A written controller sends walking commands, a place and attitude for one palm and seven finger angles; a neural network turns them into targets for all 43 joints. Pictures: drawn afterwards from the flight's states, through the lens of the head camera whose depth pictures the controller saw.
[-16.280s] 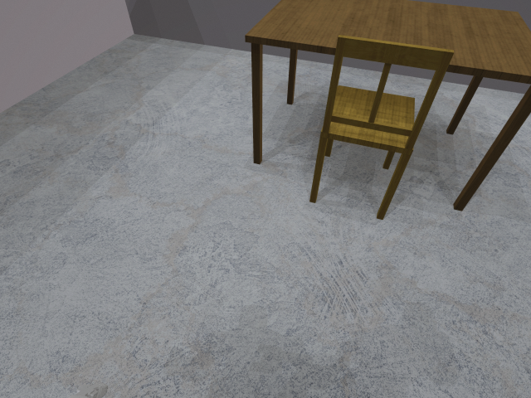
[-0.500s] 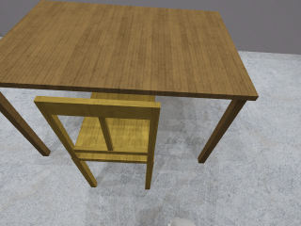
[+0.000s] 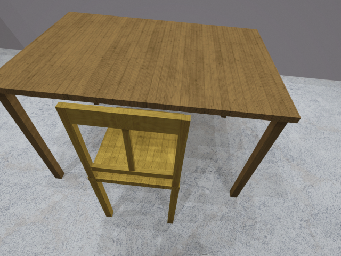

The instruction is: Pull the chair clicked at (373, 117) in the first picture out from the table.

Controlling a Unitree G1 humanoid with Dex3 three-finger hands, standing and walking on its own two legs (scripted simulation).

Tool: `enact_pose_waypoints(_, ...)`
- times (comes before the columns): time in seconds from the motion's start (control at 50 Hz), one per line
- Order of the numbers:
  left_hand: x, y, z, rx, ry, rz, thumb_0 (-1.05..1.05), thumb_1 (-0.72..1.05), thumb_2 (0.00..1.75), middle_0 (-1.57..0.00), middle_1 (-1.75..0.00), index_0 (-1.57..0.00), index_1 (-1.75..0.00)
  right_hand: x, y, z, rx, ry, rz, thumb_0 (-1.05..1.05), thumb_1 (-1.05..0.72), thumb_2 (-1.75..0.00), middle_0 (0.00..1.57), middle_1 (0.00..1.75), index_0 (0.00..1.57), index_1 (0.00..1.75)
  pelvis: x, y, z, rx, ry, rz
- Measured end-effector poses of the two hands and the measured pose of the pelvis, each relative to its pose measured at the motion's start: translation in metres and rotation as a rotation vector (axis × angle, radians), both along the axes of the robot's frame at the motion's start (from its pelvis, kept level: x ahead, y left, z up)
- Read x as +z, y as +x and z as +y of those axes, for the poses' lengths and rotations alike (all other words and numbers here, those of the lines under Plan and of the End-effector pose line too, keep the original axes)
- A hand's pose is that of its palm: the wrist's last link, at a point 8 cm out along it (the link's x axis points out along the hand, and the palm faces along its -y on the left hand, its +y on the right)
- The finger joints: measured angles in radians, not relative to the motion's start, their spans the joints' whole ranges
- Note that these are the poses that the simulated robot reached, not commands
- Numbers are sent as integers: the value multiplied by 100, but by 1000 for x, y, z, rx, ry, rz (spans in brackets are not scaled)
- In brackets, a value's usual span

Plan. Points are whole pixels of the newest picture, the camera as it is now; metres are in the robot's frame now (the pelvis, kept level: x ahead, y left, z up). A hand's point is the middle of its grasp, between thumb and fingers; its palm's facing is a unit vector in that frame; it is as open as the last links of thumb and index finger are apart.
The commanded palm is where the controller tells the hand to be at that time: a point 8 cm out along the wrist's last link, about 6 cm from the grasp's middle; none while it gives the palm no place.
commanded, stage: come to a stop and stand still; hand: left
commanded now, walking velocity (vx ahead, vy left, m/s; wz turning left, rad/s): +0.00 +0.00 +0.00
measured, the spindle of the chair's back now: (129, 150) +0.45 +0.16 -0.10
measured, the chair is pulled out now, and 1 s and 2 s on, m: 0.00 0.00 0.00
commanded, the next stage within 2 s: look again from close up in 0.66 s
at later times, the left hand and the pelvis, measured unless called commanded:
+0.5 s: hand out of the picture -0.02 +0.22 -0.14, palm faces -0.02 -0.97 -0.25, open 7.4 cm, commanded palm none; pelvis -0.05 +0.04 +0.02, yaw -3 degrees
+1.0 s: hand out of the picture +0.01 +0.20 -0.14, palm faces -0.03 -0.97 -0.25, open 7.3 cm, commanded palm none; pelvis -0.02 +0.02 +0.02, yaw -3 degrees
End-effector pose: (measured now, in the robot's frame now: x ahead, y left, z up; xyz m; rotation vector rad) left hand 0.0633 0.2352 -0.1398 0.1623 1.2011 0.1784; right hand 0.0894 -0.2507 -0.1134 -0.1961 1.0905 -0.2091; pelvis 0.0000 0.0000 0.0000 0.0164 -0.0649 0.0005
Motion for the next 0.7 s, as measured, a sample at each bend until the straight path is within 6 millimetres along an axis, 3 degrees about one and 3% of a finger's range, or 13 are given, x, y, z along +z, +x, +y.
enact_pose_waypoints(0.08,14,-30,20,-4,36,38,1,91,90,-20,-30,-21,-30,1,-2,20,3,44,-81,0,-91,-90,19,29,20,30,4,-5,15,-37,-4,-17)
enact_pose_waypoints(0.18,28,-67,42,13,108,51,1,91,90,-20,-30,-21,-29,-15,-13,44,40,123,-81,0,-91,-90,20,30,20,30,2,-19,21,-43,19,2)
enact_pose_waypoints(0.26,35,-100,44,23,124,110,1,91,90,-20,-30,-20,-29,-28,-40,56,34,163,-8,0,-91,-90,20,30,20,30,4,-34,25,-31,8,16)
enact_pose_waypoints(0.32,37,-113,44,29,111,142,1,91,90,-20,-30,-20,-29,-28,-70,52,-8,147,56,0,-93,-90,20,30,21,30,8,-39,30,-30,2,35)
enact_pose_waypoints(0.4,30,-108,44,4,75,150,1,91,90,-20,-30,-20,-29,-25,-120,50,-53,115,164,0,-93,-90,20,30,20,30,11,-43,35,-40,18,53)
enact_pose_waypoints(0.52,32,-79,35,-52,27,92,1,91,90,-20,-30,-20,-29,-19,-181,60,-91,109,307,0,-92,-90,20,29,20,30,18,-47,41,-57,20,46)
enact_pose_waypoints(0.6,34,-62,33,-75,27,63,1,92,90,-20,-30,-21,-30,-18,-195,69,-105,131,340,1,-91,-90,19,29,20,30,20,-46,39,-59,18,43)
enact_pose_waypoints(0.7,36,-49,28,-89,28,48,1,92,90,-20,-30,-20,-29,-20,-189,77,-105,160,330,1,-91,-90,20,30,20,30,22,-41,36,-59,16,42)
